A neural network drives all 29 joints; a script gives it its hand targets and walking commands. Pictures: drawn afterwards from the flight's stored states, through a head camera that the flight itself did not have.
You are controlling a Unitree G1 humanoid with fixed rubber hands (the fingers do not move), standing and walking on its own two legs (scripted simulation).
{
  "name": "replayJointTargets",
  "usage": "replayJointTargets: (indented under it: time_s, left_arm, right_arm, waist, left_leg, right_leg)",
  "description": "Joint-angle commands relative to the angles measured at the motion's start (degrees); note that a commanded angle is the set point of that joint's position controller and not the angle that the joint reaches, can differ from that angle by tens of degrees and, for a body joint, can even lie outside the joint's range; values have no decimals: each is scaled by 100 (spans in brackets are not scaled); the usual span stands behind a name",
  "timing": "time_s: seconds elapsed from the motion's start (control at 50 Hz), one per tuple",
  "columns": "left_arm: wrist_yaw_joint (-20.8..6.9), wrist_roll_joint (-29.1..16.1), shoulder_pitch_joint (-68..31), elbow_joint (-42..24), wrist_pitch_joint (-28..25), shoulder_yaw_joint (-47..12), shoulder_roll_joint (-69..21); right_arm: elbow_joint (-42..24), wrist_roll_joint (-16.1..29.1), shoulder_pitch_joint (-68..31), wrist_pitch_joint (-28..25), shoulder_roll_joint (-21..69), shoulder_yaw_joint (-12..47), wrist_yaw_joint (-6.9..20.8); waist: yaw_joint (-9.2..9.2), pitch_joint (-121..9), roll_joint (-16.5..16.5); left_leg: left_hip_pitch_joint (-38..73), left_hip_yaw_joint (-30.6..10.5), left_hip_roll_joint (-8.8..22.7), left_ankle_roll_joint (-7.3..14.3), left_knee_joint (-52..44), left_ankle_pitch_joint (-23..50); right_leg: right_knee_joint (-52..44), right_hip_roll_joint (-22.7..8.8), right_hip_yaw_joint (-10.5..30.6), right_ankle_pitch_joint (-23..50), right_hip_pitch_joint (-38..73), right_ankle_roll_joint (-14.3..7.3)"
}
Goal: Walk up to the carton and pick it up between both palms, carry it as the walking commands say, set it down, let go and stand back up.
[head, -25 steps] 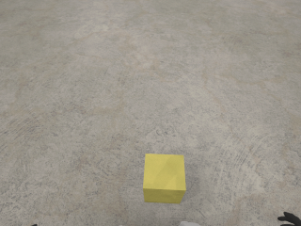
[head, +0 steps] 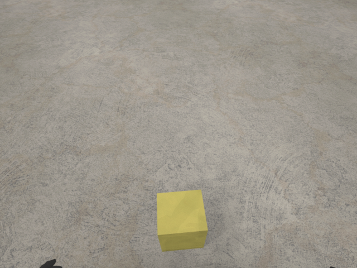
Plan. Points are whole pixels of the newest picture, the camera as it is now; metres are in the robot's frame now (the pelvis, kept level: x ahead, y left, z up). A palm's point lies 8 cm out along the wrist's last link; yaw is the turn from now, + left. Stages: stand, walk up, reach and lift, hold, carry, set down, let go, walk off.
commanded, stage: walk up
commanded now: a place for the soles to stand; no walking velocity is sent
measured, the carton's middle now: (181, 221) +0.46 +0.01 -0.61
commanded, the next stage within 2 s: reach and lift in 1.88 s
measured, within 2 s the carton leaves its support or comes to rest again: neither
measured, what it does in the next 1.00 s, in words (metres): shifts its weight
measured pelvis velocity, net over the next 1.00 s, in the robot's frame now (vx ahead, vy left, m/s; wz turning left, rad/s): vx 0.05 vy -0.02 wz -0.01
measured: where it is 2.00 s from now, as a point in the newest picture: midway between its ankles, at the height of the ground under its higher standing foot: outside the picture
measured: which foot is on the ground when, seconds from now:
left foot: down 0.00-1.00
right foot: down 0.00-1.00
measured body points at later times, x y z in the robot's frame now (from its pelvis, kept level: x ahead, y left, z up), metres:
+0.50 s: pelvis +0.01 -0.01 +0.02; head +0.01 -0.01 +0.47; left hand +0.15 +0.32 -0.08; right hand +0.11 -0.35 -0.08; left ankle +0.01 +0.14 -0.71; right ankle +0.03 -0.13 -0.71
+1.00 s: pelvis +0.05 -0.02 +0.01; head +0.07 -0.02 +0.46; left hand +0.20 +0.30 -0.09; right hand +0.15 -0.37 -0.08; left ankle +0.02 +0.13 -0.71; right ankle +0.03 -0.13 -0.71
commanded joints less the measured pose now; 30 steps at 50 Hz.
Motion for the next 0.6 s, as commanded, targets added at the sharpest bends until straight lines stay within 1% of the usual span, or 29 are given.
replayJointTargets:
  time_s: [0.0,0.02,0.04,0.06,0.08,0.12,0.18,0.36,0.38,0.4,0.42,0.44,0.46,0.48,0.5,0.52,0.54,0.56,0.58]
  left_arm:
    - [21,-30,-285,-101,-76,165,968]
    - [21,-24,-292,-7,-81,167,996]
    - [22,-15,-374,45,-92,165,1030]
    - [23,-22,-470,87,-98,147,1028]
    - [23,-35,-552,131,-101,123,1010]
    - [24,-44,-707,221,-94,76,955]
    - [17,-46,-853,381,-74,23,875]
    - [-9,-63,-1057,796,-47,-60,761]
    - [-90,50,-914,642,9,38,903]
    - [-124,61,-964,613,47,53,889]
    - [-157,68,-987,542,72,58,859]
    - [-186,67,-1000,487,88,57,808]
    - [-201,68,-977,445,94,56,752]
    - [-201,78,-908,432,98,52,706]
    - [-200,90,-793,441,93,56,702]
    - [-200,96,-657,456,76,69,725]
    - [-201,104,-566,457,55,96,802]
    - [-197,105,-523,442,39,138,943]
    - [-182,78,-419,433,30,179,1090]
  right_arm:
    - [-66,-7,-272,-121,-1231,-223,5]
    - [-6,14,-379,-107,-1160,-189,7]
    - [53,31,-451,-89,-1084,-162,11]
    - [129,44,-492,-69,-1015,-138,17]
    - [208,45,-520,-51,-959,-119,26]
    - [347,38,-564,-28,-898,-95,41]
    - [515,31,-703,-15,-895,-81,50]
    - [914,24,-1095,5,-832,-48,65]
    - [886,-11,-736,-50,-1004,-160,48]
    - [880,-44,-701,-59,-1047,-182,32]
    - [842,-64,-672,-60,-1099,-213,15]
    - [803,-81,-646,-61,-1161,-251,0]
    - [765,-94,-610,-64,-1231,-291,-11]
    - [719,-101,-622,-63,-1274,-307,-22]
    - [654,-98,-703,-61,-1278,-306,-22]
    - [595,-91,-778,-53,-1242,-294,-16]
    - [541,-75,-816,-40,-1177,-275,-9]
    - [490,-45,-816,-35,-1056,-238,-6]
    - [449,-20,-810,-35,-866,-181,-9]
  waist:
    - [161,-464,131]
    - [175,-504,34]
    - [134,-494,-59]
    - [80,-480,-80]
    - [46,-467,-71]
    - [14,-466,-104]
    - [41,-499,-166]
    - [90,-602,-72]
    - [70,-772,-278]
    - [43,-630,-171]
    - [29,-452,11]
    - [16,-288,245]
    - [16,-189,480]
    - [52,-132,631]
    - [118,-109,638]
    - [187,-144,572]
    - [224,-185,413]
    - [220,-237,65]
    - [220,-331,-403]
  left_leg:
    - [52,-1132,769,643,-1310,529]
    - [-17,-923,660,575,-1237,621]
    - [11,-699,477,471,-1143,638]
    - [137,-528,331,394,-1111,599]
    - [280,-443,258,354,-1141,564]
    - [516,-429,264,355,-1306,576]
    - [663,-481,350,373,-1564,704]
    - [1056,-458,447,282,-2137,1176]
    - [1167,-336,362,375,-2017,432]
    - [1099,-442,412,447,-2084,-61]
    - [1079,-648,531,532,-2214,-444]
    - [1113,-906,709,628,-2378,-700]
    - [1156,-1178,954,737,-2564,-831]
    - [1104,-1369,1197,843,-2673,-770]
    - [981,-1349,1278,886,-2607,-551]
    - [842,-1151,1167,833,-2411,-277]
    - [675,-815,912,697,-2104,18]
    - [456,-355,538,503,-1660,304]
    - [255,72,136,314,-1114,384]
  right_leg:
    - [-764,-279,468,878,322,-408]
    - [-926,-325,531,975,529,-441]
    - [-1135,-445,716,1022,539,-504]
    - [-1305,-556,857,1007,457,-560]
    - [-1434,-632,930,978,369,-580]
    - [-1605,-645,912,904,285,-532]
    - [-1776,-575,795,864,398,-430]
    - [-2241,-590,617,1403,830,-305]
    - [-2120,-384,507,667,861,-383]
    - [-2040,-353,523,195,643,-412]
    - [-1905,-294,497,-142,340,-411]
    - [-1702,-216,422,-218,27,-379]
    - [-1434,-114,251,-88,-171,-324]
    - [-1253,-81,130,82,-194,-275]
    - [-1283,-125,109,172,-60,-261]
    - [-1432,-152,157,315,185,-280]
    - [-1630,-198,305,583,463,-337]
    - [-1938,-385,668,825,766,-458]
    - [-2261,-700,1207,922,1049,-649]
